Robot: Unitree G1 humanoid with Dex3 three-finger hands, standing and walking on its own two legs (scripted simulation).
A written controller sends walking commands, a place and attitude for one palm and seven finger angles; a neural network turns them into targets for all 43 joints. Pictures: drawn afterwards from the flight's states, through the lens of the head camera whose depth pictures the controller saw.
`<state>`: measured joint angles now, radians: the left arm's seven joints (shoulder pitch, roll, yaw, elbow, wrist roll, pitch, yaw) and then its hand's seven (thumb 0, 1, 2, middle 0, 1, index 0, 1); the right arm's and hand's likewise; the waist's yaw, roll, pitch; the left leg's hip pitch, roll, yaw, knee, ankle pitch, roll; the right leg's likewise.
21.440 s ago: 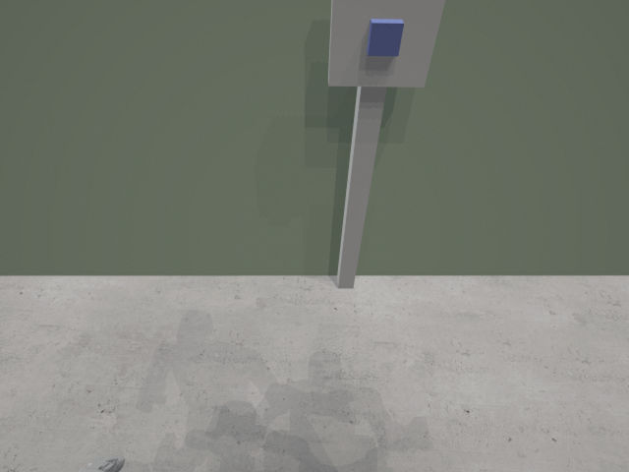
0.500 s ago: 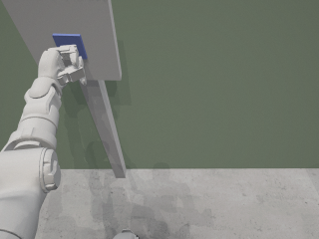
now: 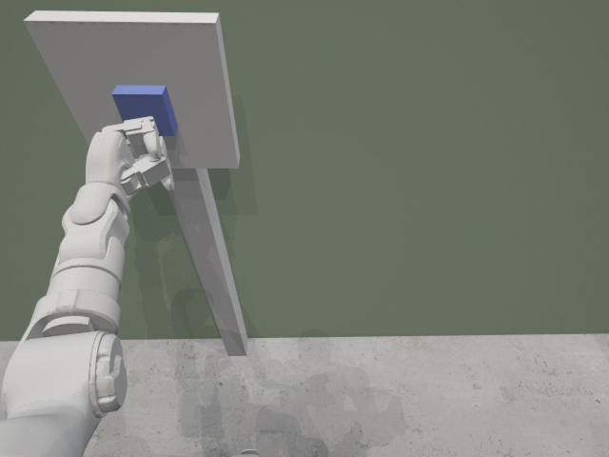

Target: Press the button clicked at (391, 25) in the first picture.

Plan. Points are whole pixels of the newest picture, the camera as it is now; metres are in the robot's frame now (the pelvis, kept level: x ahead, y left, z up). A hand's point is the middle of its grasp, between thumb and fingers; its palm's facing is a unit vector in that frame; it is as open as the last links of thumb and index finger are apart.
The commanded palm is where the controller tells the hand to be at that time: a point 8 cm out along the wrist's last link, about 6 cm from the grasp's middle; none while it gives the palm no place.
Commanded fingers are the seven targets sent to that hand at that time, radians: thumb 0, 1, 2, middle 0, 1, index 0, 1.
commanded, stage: pull the fist back off the button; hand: left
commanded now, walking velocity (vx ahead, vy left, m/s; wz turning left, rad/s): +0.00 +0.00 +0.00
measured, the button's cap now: (147, 110) +0.51 +0.21 +0.20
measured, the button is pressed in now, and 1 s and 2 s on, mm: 0 0 0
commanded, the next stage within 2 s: draw the hand back to the body in 0.50 s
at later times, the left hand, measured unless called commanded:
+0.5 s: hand (142, 201) +0.37 +0.19 +0.17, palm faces +0.04 -1.00 +0.00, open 3.1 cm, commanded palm +0.35 +0.24 +0.17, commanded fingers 0.00 0.90 0.90 -1.30 -1.50 -1.30 -1.50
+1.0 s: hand (128, 231) +0.32 +0.19 +0.17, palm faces +0.06 -1.00 -0.03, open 3.1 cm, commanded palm +0.29 +0.24 +0.18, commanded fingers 0.00 0.90 0.90 -1.30 -1.50 -1.30 -1.50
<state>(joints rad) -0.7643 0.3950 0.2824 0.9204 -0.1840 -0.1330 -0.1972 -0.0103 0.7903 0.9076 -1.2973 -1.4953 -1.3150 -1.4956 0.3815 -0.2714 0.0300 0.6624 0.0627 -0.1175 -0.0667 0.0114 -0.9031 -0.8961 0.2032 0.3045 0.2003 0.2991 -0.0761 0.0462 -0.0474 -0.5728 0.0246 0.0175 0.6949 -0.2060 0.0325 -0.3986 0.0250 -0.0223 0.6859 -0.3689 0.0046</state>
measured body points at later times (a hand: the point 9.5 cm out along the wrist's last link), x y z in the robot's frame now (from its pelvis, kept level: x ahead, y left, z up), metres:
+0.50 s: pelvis +0.04 -0.01 +0.01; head +0.03 -0.03 +0.46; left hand +0.36 +0.24 +0.17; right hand +0.23 -0.25 -0.06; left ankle +0.09 +0.10 -0.71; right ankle -0.01 -0.13 -0.71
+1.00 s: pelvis +0.04 -0.03 +0.02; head +0.01 -0.06 +0.46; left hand +0.31 +0.24 +0.18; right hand +0.21 -0.27 -0.07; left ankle +0.09 +0.10 -0.71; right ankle -0.01 -0.13 -0.71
